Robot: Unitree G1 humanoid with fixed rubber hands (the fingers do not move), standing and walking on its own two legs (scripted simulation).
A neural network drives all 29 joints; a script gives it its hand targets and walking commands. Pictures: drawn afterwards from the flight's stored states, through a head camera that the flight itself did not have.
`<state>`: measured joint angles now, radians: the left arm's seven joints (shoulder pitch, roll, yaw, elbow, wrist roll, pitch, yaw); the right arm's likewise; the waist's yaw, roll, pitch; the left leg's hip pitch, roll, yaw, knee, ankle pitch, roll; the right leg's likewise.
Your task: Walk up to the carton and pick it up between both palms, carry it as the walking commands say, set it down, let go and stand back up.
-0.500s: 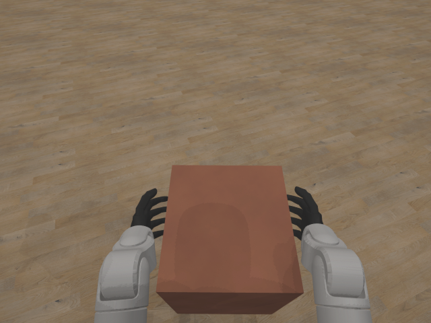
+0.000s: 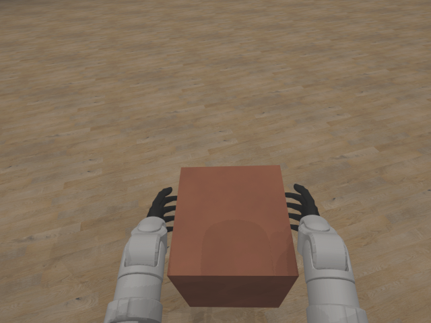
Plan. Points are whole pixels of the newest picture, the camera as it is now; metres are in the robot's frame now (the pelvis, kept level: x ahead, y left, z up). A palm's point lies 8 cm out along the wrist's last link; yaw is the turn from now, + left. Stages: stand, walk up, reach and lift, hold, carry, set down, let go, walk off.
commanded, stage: hold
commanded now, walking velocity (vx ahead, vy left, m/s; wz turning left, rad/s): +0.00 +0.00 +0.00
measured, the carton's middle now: (231, 240) +0.30 -0.02 -0.03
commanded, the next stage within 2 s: set down in 0.06 s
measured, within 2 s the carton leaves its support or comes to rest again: neither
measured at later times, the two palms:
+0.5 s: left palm (159, 230) +0.31 +0.13 +0.00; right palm (299, 229) +0.29 -0.16 +0.01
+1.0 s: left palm (173, 241) +0.34 +0.11 -0.10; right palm (294, 246) +0.31 -0.17 -0.10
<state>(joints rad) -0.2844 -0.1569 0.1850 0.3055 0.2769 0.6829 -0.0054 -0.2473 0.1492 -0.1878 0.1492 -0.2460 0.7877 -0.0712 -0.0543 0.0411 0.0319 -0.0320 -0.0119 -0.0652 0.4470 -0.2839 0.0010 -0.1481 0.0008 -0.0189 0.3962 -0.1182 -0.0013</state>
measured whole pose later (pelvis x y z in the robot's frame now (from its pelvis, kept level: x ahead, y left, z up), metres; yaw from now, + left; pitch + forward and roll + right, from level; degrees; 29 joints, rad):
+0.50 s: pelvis +0.00 +0.01 -0.01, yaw +1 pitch -3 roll +0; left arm -0.41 -0.17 0.34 0.59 0.36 0.49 0.00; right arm -0.39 0.19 -0.37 0.46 -0.35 0.56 -0.03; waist -0.09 0.03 0.05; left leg -0.16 -0.05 -0.10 0.53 -0.30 0.01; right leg -0.27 0.01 0.05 0.48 -0.15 0.01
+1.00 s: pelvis -0.01 +0.01 -0.04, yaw +1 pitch +19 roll +1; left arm -0.50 -0.15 0.32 0.65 0.27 0.21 0.05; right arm -0.41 0.18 -0.43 0.46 -0.29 0.25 -0.03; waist -0.08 0.04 -0.03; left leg -0.76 -0.09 -0.09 0.80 -0.36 0.01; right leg -0.86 0.02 0.08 0.74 -0.20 0.02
